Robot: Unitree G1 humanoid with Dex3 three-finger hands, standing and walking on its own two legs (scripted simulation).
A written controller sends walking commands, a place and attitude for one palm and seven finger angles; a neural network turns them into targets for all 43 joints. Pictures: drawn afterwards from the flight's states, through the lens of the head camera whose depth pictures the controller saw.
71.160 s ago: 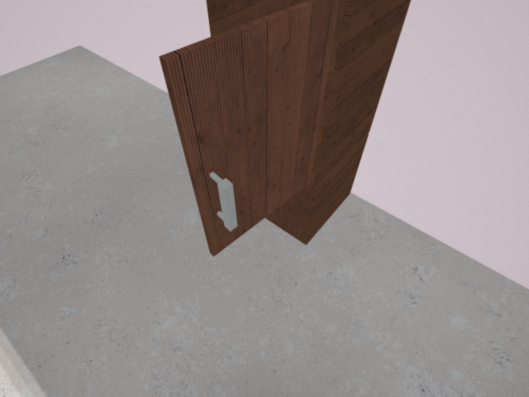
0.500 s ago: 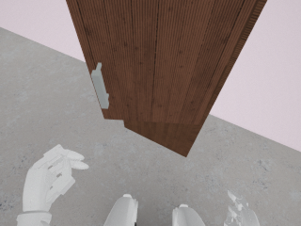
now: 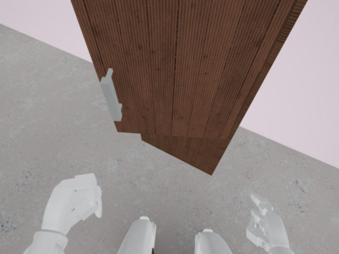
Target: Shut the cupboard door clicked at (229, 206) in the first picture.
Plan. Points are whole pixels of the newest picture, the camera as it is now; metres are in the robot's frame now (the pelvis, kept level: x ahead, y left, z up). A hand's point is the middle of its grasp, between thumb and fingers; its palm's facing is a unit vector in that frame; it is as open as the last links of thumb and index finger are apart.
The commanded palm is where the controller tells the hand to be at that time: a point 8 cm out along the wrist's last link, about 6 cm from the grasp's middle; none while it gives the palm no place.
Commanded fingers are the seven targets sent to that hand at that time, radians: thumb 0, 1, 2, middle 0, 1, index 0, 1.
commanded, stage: raise the hand and make a fist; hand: left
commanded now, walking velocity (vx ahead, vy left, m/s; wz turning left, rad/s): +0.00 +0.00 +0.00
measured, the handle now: (114, 96) +0.51 +0.21 +0.02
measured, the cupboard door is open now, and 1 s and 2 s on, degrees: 25 25 25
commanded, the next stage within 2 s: bring the fist close to the handle in 0.50 s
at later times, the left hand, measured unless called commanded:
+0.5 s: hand (85, 194) +0.23 +0.19 +0.05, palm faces +0.06 -1.00 -0.04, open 3.1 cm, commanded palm +0.20 +0.24 +0.05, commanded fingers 0.00 0.90 0.90 -1.30 -1.50 -1.30 -1.50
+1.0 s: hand (103, 168) +0.29 +0.18 +0.03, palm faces -0.03 -1.00 -0.01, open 3.1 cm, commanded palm +0.28 +0.23 +0.04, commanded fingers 0.00 0.90 0.90 -1.30 -1.50 -1.30 -1.50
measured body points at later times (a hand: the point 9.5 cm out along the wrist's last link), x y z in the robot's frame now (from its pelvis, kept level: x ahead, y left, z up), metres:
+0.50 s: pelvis +0.00 +0.00 +0.00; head +0.07 +0.00 +0.44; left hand +0.22 +0.24 +0.06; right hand +0.18 -0.24 -0.08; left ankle +0.05 +0.11 -0.62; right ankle +0.01 -0.11 -0.62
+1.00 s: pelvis +0.00 +0.01 -0.01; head +0.09 +0.02 +0.44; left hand +0.28 +0.23 +0.04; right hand +0.17 -0.24 -0.09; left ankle +0.05 +0.11 -0.62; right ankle +0.01 -0.11 -0.62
